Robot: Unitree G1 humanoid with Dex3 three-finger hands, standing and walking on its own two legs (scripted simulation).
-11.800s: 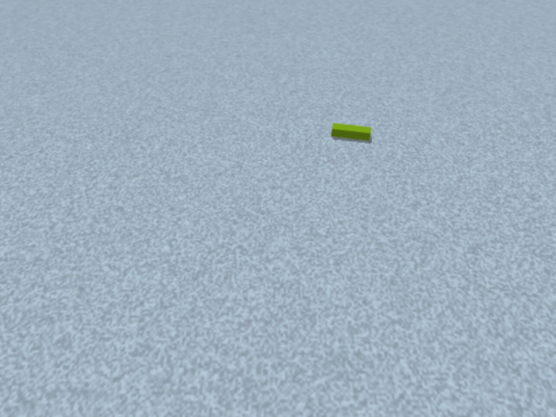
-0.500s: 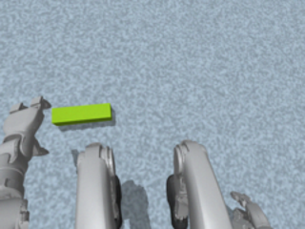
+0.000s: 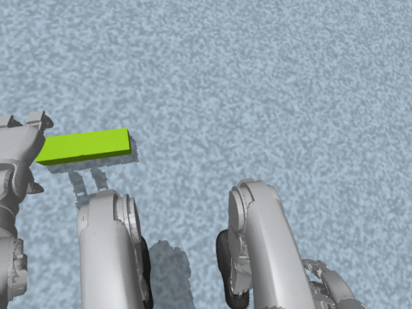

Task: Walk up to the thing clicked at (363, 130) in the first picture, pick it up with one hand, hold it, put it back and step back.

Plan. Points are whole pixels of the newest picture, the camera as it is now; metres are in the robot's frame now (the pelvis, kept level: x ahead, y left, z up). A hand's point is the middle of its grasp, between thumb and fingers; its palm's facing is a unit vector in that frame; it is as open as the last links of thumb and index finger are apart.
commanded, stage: rise first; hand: left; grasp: from above
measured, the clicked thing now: (86, 146) +0.47 +0.29 -0.32
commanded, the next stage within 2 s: none
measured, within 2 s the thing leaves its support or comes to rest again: neither
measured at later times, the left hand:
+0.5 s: hand (40, 157) +0.41 +0.34 -0.19, palm faces -0.44 -0.08 -0.90, open 14.2 cm
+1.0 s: hand (48, 155) +0.42 +0.33 -0.20, palm faces -0.44 -0.09 -0.89, open 14.2 cm
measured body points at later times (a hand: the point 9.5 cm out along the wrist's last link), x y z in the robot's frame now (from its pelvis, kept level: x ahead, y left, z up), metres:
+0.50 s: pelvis +0.01 +0.00 -0.02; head +0.24 +0.07 +0.36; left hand +0.43 +0.34 -0.14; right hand +0.10 -0.28 -0.14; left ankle +0.10 +0.13 -0.31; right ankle +0.09 -0.12 -0.31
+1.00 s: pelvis +0.01 +0.00 -0.03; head +0.24 +0.07 +0.35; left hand +0.44 +0.33 -0.15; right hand +0.09 -0.28 -0.14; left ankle +0.10 +0.13 -0.31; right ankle +0.09 -0.12 -0.31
